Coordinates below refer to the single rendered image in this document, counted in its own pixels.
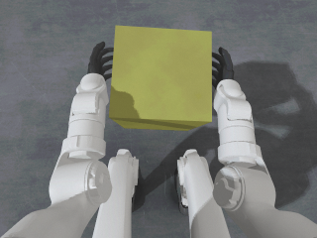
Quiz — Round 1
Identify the robot left upper arm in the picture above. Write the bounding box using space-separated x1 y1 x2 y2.
0 160 113 238

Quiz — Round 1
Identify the robot left hand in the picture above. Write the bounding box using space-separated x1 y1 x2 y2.
87 41 114 81

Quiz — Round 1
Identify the robot right upper arm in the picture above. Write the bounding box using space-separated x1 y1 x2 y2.
212 165 317 238

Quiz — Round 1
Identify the robot right thigh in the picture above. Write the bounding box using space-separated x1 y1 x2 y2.
177 154 231 238

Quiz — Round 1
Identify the left robot foot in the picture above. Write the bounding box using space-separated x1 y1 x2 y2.
131 185 138 213

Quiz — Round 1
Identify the right robot forearm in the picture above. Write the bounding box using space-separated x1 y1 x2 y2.
212 79 271 179

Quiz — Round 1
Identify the robot right hand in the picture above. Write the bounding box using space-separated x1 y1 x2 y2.
212 47 235 90

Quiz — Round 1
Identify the left robot forearm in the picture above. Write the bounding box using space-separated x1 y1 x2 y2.
49 73 109 196

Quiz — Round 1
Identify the carton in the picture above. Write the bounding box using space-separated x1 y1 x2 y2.
109 25 212 131

